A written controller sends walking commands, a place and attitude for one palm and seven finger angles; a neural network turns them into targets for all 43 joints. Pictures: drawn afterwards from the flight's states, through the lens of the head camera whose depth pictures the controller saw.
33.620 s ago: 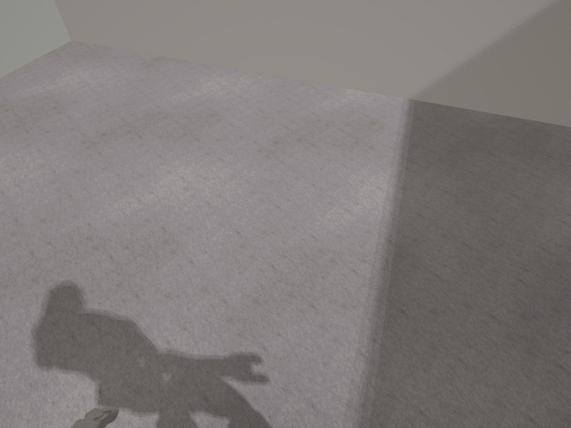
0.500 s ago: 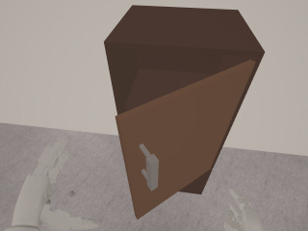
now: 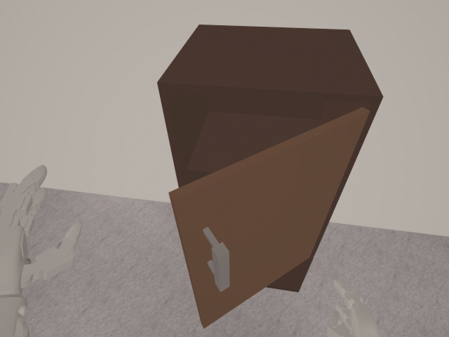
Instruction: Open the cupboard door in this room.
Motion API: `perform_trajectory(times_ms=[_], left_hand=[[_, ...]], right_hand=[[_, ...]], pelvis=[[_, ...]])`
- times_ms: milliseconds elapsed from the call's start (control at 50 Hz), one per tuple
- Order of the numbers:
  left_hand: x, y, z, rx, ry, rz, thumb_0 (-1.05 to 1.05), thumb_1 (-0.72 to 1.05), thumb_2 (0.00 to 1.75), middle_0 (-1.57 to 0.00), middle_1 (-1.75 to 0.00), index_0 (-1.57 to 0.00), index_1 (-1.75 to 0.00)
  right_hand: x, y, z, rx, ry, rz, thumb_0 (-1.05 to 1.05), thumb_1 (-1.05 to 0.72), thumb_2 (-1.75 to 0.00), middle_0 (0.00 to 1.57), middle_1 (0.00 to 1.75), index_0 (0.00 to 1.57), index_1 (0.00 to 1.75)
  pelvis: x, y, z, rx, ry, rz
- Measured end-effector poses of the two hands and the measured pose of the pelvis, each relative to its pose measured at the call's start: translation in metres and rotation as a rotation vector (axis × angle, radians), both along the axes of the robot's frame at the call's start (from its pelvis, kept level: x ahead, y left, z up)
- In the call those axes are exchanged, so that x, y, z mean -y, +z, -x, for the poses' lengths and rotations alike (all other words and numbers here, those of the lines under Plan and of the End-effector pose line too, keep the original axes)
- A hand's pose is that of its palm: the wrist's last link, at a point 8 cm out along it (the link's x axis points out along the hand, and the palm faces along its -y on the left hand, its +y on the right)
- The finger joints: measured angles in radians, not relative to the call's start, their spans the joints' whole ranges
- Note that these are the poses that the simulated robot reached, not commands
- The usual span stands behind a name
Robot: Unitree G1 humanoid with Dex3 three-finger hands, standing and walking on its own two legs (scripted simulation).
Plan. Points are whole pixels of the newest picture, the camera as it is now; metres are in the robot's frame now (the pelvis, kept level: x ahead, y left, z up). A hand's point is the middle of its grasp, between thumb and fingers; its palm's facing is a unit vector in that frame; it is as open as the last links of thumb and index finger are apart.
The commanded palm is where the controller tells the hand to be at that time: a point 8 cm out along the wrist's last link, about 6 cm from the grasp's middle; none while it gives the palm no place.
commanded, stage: draw the hand back to the body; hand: left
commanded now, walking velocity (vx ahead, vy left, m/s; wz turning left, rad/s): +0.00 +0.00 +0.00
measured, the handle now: (215, 259) +0.26 +0.06 +0.01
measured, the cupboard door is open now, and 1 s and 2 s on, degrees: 41 41 41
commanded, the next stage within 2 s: step back with the hand held close in 0.44 s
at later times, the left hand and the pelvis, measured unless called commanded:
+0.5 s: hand (64, 237) +0.19 +0.24 +0.17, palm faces +0.45 -0.80 -0.39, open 7.4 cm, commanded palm +0.14 +0.28 +0.18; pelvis +0.00 -0.02 +0.01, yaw +0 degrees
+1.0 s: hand (40, 258) +0.16 +0.26 +0.16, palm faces +0.35 -0.78 -0.52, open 7.4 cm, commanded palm +0.10 +0.30 +0.18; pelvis -0.05 +0.00 +0.00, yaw -2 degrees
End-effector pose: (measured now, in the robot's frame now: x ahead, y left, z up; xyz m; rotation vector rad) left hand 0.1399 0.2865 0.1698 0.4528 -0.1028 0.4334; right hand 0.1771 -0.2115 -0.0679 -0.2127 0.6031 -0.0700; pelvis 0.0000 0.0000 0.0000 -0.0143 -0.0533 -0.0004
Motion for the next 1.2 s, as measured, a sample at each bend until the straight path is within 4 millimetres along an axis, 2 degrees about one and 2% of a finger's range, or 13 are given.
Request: perform_trajectory(times_ms=[140, 280, 360, 500, 580, 660, 800, 920, 1060, 1200], left_hand=[[-0.004, 0.021, -0.004, 0.065, 0.029, -0.038, 0.01, 0.73, 0.82, -0.21, -0.30, -0.21, -0.31], [0.003, 0.003, -0.007, -0.002, 0.024, 0.017, 0.01, 0.85, 0.87, -0.21, -0.30, -0.21, -0.30], [0.009, 0.000, -0.006, -0.017, 0.013, 0.024, 0.01, 0.88, 0.89, -0.21, -0.30, -0.21, -0.31], [0.009, 0.014, -0.004, 0.037, 0.011, -0.011, 0.01, 0.89, 0.89, -0.22, -0.30, -0.21, -0.31], [0.008, 0.016, -0.004, 0.044, 0.011, -0.012, 0.01, 0.89, 0.89, -0.21, -0.30, -0.21, -0.31], [0.001, 0.023, -0.008, 0.073, 0.005, -0.062, 0.01, 0.89, 0.89, -0.22, -0.30, -0.21, -0.31], [0.005, 0.007, -0.009, -0.023, -0.075, -0.077, 0.01, 0.90, 0.89, -0.21, -0.30, -0.21, -0.31], [0.001, 0.008, 0.006, -0.034, -0.123, -0.119, 0.01, 0.89, 0.89, -0.22, -0.30, -0.22, -0.31], [-0.014, 0.020, 0.035, 0.051, -0.095, -0.174, 0.01, 0.89, 0.89, -0.22, -0.30, -0.22, -0.31], [-0.020, 0.006, 0.068, 0.072, -0.063, -0.143, 0.01, 0.89, 0.89, -0.22, -0.30, -0.22, -0.31]], right_hand=[[0.010, 0.001, -0.006, -0.008, 0.002, 0.000, 0.02, -0.90, -0.90, 0.20, 0.30, 0.20, 0.30], [0.018, -0.001, -0.003, -0.041, -0.011, -0.002, 0.02, -0.90, -0.90, 0.20, 0.30, 0.20, 0.30], [0.022, -0.001, 0.000, -0.050, -0.015, 0.007, 0.02, -0.90, -0.90, 0.20, 0.30, 0.20, 0.30], [0.023, -0.001, 0.002, -0.040, -0.016, 0.000, 0.02, -0.90, -0.90, 0.20, 0.30, 0.20, 0.30], [0.022, 0.000, 0.003, -0.036, -0.015, -0.010, 0.02, -0.90, -0.90, 0.20, 0.30, 0.20, 0.30], [0.021, 0.000, 0.007, -0.050, -0.014, -0.011, 0.02, -0.90, -0.90, 0.20, 0.30, 0.20, 0.30], [0.032, 0.001, 0.028, -0.096, -0.083, 0.020, 0.02, -0.90, -0.90, 0.20, 0.30, 0.20, 0.30], [0.038, 0.002, 0.054, -0.129, -0.142, 0.055, 0.02, -0.90, -0.90, 0.20, 0.30, 0.20, 0.30], [0.029, 0.001, 0.081, -0.110, -0.147, 0.055, 0.02, -0.90, -0.90, 0.20, 0.30, 0.20, 0.30], [0.017, -0.005, 0.108, -0.092, -0.125, 0.045, 0.02, -0.90, -0.90, 0.20, 0.30, 0.20, 0.30]], pelvis=[[0.005, 0.004, -0.002, 0.012, -0.002, -0.003], [0.011, 0.007, -0.002, 0.016, -0.008, -0.005], [0.013, 0.008, -0.003, 0.021, -0.008, -0.005], [0.015, 0.008, -0.001, 0.034, -0.008, -0.003], [0.015, 0.009, 0.002, 0.037, -0.010, -0.005], [0.015, 0.009, 0.008, 0.013, -0.007, 0.000], [0.007, 0.009, 0.021, -0.033, -0.028, -0.004], [-0.001, 0.006, 0.037, -0.041, -0.034, -0.010], [-0.008, 0.001, 0.062, -0.027, -0.035, -0.014], [-0.014, -0.007, 0.090, -0.019, -0.028, -0.001]])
